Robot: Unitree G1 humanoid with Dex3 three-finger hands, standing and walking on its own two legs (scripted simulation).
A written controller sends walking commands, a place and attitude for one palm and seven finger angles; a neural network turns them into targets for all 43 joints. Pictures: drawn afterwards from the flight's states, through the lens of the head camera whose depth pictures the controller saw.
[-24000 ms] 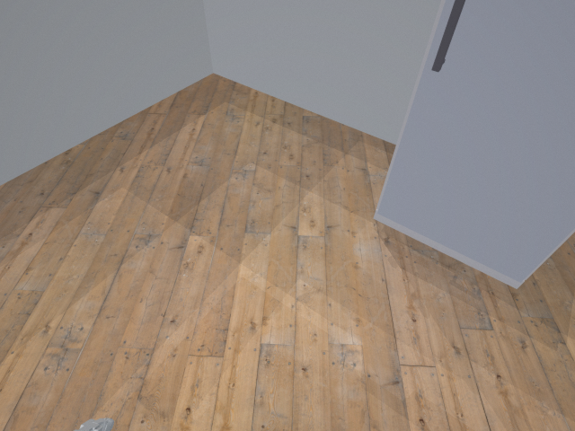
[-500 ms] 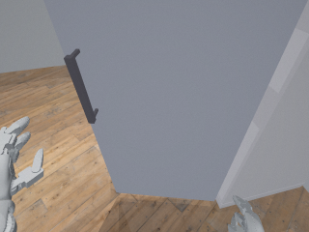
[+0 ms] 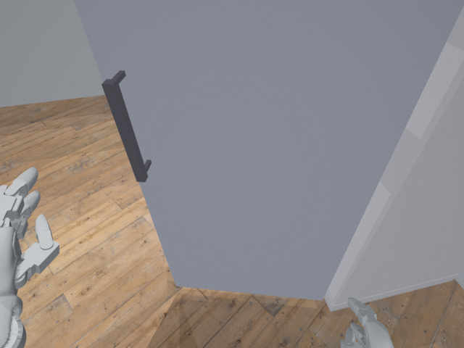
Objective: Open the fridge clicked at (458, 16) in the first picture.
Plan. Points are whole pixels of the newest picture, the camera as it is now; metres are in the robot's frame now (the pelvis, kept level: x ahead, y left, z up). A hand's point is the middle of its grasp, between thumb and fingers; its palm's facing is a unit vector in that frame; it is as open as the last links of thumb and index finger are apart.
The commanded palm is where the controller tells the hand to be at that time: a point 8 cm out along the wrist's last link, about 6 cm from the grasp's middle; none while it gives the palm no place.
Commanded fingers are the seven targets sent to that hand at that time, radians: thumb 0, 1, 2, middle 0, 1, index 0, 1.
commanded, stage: step back with the hand held close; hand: left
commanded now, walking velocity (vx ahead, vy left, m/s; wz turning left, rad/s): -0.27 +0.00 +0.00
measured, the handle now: (132, 131) +0.48 +0.28 +0.14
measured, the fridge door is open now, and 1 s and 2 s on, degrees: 71 71 71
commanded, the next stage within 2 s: stop stepping back and stand still in 1.42 s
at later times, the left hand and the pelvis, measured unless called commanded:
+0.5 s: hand (1, 286) +0.13 +0.30 +0.15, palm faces +0.45 -0.77 -0.45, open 7.4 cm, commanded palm +0.07 +0.33 +0.17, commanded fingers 0.00 0.90 0.90 -0.20 -0.30 -0.20 -0.30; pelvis -0.06 +0.03 -0.01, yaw +1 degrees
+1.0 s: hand out of the picture +0.06 +0.31 +0.16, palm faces +0.48 -0.74 -0.47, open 7.4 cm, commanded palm +0.01 +0.33 +0.17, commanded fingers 0.00 0.90 0.90 -0.20 -0.30 -0.20 -0.30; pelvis -0.12 +0.02 -0.02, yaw +3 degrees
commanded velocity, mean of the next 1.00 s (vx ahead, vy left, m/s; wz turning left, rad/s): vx -0.31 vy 0.00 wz -0.04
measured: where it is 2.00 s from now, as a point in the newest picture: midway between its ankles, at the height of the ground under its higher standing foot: outside the picture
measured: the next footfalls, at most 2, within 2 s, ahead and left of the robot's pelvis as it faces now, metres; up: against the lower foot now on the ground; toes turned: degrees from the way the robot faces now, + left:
right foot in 0.98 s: -0.15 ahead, -0.09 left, +0.00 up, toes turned +5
left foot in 1.66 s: -0.07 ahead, +0.13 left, +0.00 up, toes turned -4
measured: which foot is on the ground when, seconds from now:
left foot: down 0.00-1.00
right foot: down 0.00-0.80, up 0.82-0.96, down 0.98-1.00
